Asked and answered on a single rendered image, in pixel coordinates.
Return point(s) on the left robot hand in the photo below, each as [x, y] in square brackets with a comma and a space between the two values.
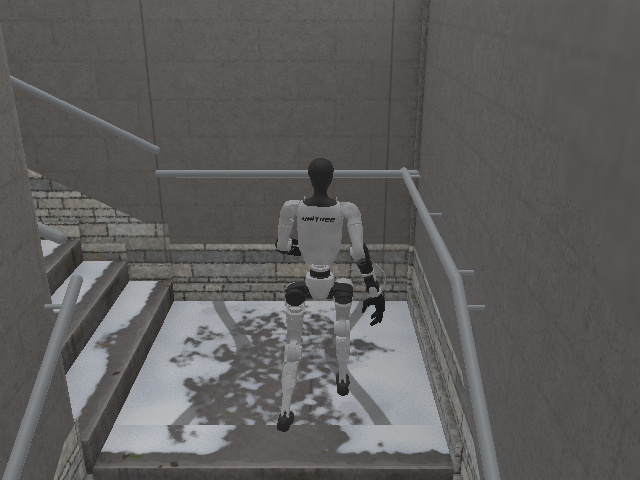
[295, 251]

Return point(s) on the robot left forearm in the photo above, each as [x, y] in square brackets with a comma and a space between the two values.
[286, 252]

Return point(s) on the right robot thigh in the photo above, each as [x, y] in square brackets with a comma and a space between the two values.
[343, 296]

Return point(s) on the robot right forearm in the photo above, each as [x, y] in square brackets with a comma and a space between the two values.
[368, 274]

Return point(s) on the left robot upper arm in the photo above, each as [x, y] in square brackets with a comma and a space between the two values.
[287, 213]

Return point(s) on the right robot foot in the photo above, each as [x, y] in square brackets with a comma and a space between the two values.
[342, 388]

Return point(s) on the right robot upper arm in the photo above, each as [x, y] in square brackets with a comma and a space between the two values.
[351, 212]

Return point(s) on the right robot hand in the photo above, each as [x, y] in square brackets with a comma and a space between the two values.
[379, 303]

